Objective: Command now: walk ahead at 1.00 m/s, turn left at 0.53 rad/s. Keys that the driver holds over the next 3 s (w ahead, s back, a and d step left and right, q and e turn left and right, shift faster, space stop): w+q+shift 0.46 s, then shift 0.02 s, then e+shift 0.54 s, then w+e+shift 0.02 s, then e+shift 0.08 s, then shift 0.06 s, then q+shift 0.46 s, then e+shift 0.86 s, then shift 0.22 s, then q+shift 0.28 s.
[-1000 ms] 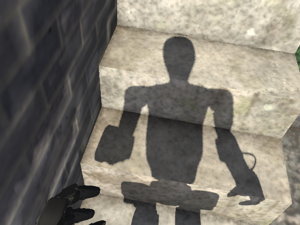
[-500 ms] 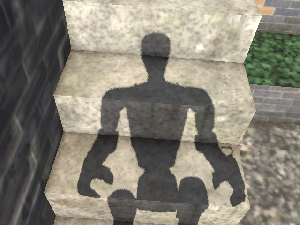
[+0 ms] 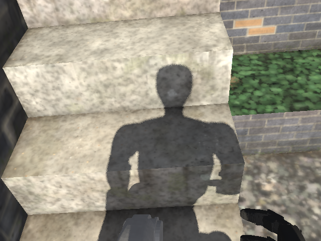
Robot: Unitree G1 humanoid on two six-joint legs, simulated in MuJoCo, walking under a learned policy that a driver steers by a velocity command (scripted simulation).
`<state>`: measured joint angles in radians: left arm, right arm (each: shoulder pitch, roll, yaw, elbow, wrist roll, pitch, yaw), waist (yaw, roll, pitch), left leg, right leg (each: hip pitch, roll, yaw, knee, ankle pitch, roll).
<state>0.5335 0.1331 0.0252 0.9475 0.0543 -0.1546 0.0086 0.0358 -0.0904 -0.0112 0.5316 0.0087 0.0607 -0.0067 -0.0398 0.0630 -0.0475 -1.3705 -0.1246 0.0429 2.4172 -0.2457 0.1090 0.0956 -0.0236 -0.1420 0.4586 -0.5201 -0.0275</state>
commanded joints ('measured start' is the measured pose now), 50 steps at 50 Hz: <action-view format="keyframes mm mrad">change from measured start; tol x128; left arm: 1 -102 214 36 -57 -2 -3 29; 50 -677 382 131 -338 -136 -21 -71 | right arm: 1 -13 -21 -9 -67 14 22 20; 50 1010 -527 -137 226 -104 7 -130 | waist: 1 -120 -194 49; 50 -468 -48 -46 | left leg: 1 383 35 166 -256 -31 54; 33 2224 329 -522 -1798 1197 64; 43 -639 -97 -22 294 -670 -101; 50 1363 -159 364 -1376 -284 120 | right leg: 1 -234 -193 -119 -149 1587 67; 5 -285 -336 -8 280 2681 -29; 9 -855 100 301 1630 544 -8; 35 -1246 -9 333 591 -175 -22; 38 -26 -240 298 -910 1226 -51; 42 1144 -383 101 85 2356 -44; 50 -568 220 -104 399 3316 523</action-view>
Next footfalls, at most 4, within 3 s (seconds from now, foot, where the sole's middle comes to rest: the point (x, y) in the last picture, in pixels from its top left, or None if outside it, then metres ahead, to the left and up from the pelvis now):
0.16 left None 0.18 0.05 -0.56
0.36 right None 0.21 -0.11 -0.30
0.78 right None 0.16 -0.07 -0.52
1.06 left None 0.37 0.07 -0.35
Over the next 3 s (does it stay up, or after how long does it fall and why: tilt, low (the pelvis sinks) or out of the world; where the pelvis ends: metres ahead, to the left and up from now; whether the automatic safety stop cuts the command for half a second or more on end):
stays up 0.07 0.23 0.14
